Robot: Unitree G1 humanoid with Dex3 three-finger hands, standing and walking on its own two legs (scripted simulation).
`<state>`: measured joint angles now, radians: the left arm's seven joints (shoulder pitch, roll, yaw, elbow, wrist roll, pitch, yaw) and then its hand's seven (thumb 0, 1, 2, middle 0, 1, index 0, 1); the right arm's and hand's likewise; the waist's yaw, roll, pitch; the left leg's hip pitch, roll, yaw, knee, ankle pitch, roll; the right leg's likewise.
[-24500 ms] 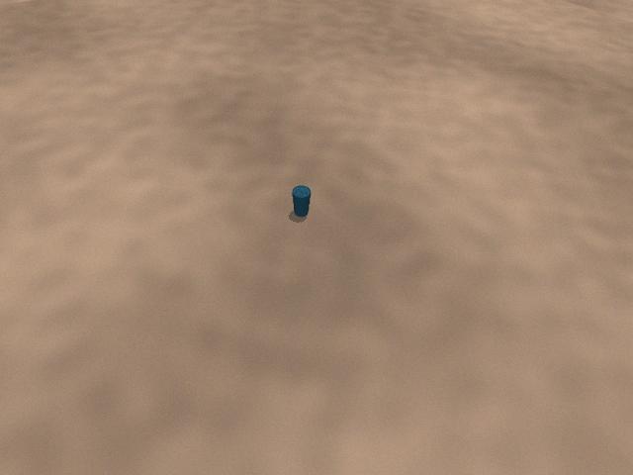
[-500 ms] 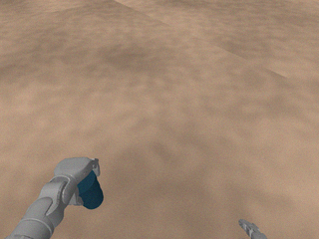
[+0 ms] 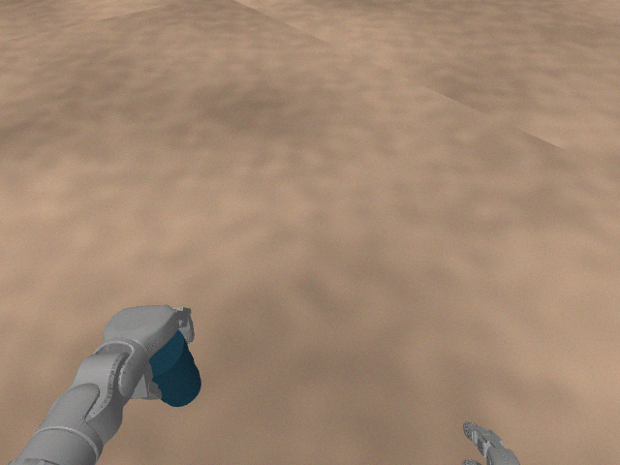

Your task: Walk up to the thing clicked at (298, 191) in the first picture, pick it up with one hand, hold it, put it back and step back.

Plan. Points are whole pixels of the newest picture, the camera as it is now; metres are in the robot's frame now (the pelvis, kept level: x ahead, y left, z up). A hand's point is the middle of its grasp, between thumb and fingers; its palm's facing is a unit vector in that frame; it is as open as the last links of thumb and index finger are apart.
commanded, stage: hold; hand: left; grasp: from above
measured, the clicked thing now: (169, 370) +0.30 +0.22 -0.09
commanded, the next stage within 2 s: crouch in 0.06 s
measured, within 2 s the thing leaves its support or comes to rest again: neither
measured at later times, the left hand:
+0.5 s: hand (160, 382) +0.28 +0.23 -0.09, palm faces -0.50 -0.06 -0.86, open 10.3 cm
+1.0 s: hand (192, 402) +0.33 +0.25 -0.33, palm faces -0.43 +0.01 -0.90, open 10.3 cm
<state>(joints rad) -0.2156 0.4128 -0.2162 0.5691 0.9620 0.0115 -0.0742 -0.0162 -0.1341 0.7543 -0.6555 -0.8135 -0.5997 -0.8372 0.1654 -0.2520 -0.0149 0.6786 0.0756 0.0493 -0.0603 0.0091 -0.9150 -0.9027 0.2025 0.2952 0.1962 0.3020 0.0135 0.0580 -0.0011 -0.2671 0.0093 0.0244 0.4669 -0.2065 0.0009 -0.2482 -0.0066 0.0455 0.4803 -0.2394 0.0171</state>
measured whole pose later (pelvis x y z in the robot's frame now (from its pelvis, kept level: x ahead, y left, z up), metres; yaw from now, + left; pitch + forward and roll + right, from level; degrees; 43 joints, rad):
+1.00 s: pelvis -0.05 +0.01 -0.20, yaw +0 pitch +30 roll -3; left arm -0.59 0.44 -0.04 1.13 1.17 -0.08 0.36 -0.01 -0.08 0.69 -0.61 -0.82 -0.57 -0.84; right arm 0.22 -0.25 -0.08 0.74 -0.04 0.00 0.00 0.01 -0.90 -0.90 0.20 0.29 0.20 0.30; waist -0.10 0.05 -0.20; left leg -1.56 0.02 -0.04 1.59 -0.57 0.01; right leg -1.50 0.02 0.00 1.57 -0.61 0.03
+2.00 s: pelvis -0.07 +0.00 -0.38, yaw -4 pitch +36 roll -7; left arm -0.73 0.60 0.09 1.25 1.23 -0.18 0.41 -0.02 -0.11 0.71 -0.64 -0.80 -0.60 -0.82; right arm 0.13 -0.24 -0.03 0.76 -0.11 -0.06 0.11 0.00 -0.92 -0.90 0.20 0.30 0.20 0.30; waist -0.14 0.00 -0.12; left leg -2.18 0.02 -0.11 2.20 -0.66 -0.01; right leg -2.09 0.05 -0.06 2.15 -0.70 0.03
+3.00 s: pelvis -0.07 +0.00 -0.46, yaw -7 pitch +32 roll -7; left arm -0.83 0.70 0.15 1.47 1.26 -0.26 0.50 -0.02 -0.14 0.76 -0.66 -0.80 -0.62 -0.84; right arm 0.07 -0.26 0.05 0.81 -0.18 -0.09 0.15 0.00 -0.91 -0.90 0.20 0.30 0.20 0.30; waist -0.17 -0.04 -0.02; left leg -2.35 0.02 -0.16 2.45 -0.68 -0.03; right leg -2.26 0.07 -0.09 2.39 -0.71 0.03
